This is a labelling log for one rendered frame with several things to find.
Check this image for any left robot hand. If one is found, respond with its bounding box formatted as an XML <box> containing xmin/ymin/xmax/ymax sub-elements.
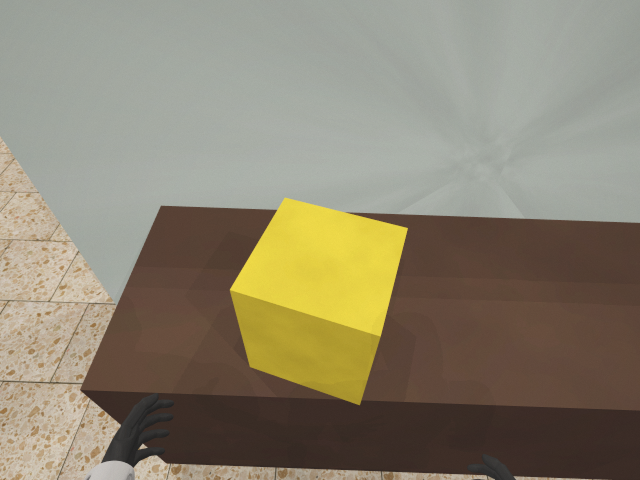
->
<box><xmin>101</xmin><ymin>393</ymin><xmax>174</xmax><ymax>468</ymax></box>

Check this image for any carton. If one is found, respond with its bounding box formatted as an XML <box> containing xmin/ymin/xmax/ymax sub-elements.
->
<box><xmin>230</xmin><ymin>198</ymin><xmax>408</xmax><ymax>405</ymax></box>

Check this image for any right robot hand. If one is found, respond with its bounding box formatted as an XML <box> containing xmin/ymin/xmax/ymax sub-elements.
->
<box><xmin>467</xmin><ymin>454</ymin><xmax>516</xmax><ymax>480</ymax></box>

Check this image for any pedestal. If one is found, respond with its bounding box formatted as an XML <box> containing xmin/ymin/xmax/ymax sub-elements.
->
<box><xmin>80</xmin><ymin>206</ymin><xmax>640</xmax><ymax>480</ymax></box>

